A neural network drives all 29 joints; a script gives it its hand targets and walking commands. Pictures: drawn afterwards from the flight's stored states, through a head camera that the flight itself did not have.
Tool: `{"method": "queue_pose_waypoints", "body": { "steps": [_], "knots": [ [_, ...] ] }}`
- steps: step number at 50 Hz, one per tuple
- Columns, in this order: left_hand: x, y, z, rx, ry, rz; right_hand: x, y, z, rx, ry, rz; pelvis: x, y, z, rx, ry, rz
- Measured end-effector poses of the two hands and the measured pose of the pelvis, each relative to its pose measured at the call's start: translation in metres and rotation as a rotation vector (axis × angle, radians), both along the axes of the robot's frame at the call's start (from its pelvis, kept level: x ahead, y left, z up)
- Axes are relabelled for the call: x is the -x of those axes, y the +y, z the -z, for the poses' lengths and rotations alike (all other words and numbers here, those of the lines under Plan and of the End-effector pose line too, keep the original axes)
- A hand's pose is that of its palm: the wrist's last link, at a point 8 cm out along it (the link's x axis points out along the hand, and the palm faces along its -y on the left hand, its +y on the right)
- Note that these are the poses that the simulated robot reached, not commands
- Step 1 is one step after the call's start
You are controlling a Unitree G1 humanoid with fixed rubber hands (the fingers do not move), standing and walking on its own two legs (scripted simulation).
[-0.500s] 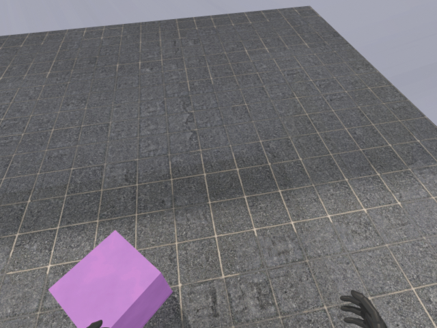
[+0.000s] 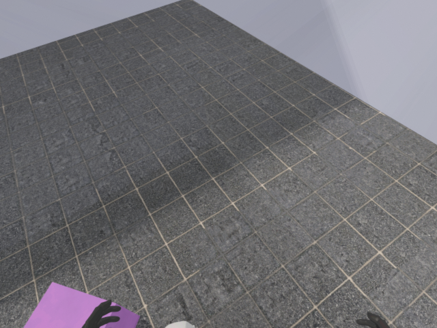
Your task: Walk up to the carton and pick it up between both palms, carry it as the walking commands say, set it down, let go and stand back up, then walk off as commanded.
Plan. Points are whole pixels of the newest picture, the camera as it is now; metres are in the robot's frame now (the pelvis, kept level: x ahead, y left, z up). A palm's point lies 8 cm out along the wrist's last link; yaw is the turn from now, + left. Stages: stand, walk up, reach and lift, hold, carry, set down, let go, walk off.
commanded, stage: walk off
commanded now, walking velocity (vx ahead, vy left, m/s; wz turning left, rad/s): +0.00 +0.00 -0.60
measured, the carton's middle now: out of the picture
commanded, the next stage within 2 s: stand in 1.34 s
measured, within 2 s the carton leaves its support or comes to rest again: neither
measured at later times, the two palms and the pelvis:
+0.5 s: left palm out of the picture +0.14 +0.26 -0.11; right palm out of the picture +0.04 -0.26 -0.09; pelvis -0.02 +0.02 +0.00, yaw -18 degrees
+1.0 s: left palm (142, 316) +0.18 +0.18 -0.10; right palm out of the picture -0.07 -0.30 -0.09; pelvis -0.05 +0.00 +0.00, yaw -34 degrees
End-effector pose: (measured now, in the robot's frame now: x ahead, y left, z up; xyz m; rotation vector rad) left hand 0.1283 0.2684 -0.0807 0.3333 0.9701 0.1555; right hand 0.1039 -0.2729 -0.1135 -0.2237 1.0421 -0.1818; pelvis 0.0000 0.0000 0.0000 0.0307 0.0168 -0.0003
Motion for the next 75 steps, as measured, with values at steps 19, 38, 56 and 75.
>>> {"method": "queue_pose_waypoints", "body": {
  "steps": [19, 38, 56, 75],
  "knots": [
    [0.019, 0.012, 0.034, 0.056, 0.119, 0.098, 0.005, 0.025, -0.032, 0.04, -0.175, 0.092, 0.016, 0.022, 0.003, 0.017, 0.006, 0.231],
    [-0.069, -0.106, 0.004, 0.021, -0.011, 0.48, 0.19, -0.032, 0.003, 0.003, 0.019, 0.487, 0.045, -0.014, 0.004, 0.013, -0.009, 0.465],
    [-0.056, -0.089, 0.034, 0.039, 0.102, 0.575, 0.195, -0.002, -0.027, 0.084, -0.119, 0.573, 0.053, 0.013, 0.005, 0.023, -0.002, 0.687],
    [-0.065, -0.216, 0.002, 0.04, -0.012, 0.917, 0.361, 0.035, 0.003, -0.016, 0.024, 0.935, 0.095, 0.0, 0.001, 0.02, -0.019, 0.896]
  ]
}}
